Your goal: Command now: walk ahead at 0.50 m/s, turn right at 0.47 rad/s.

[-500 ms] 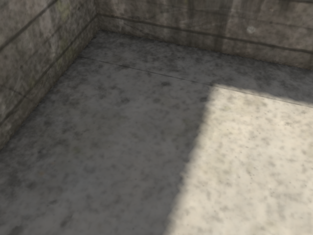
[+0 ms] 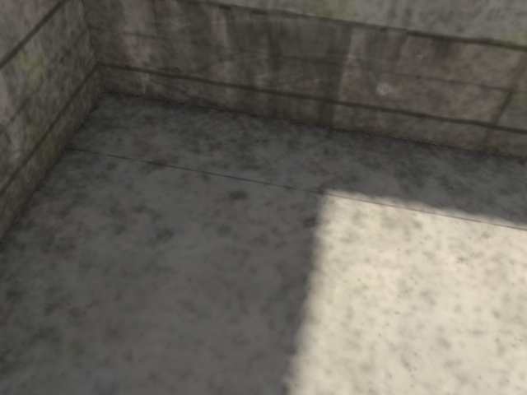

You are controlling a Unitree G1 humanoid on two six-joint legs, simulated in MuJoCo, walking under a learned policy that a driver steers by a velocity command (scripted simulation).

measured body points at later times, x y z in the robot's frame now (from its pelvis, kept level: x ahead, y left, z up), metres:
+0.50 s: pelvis +0.25 -0.09 -0.01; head +0.28 -0.11 +0.44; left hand +0.46 +0.13 -0.10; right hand +0.28 -0.39 -0.12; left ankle +0.22 +0.09 -0.64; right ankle +0.28 -0.17 -0.74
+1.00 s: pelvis +0.44 -0.11 -0.01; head +0.47 -0.11 +0.44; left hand +0.62 +0.11 -0.14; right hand +0.51 -0.39 -0.11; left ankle +0.56 -0.05 -0.74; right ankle +0.35 -0.23 -0.70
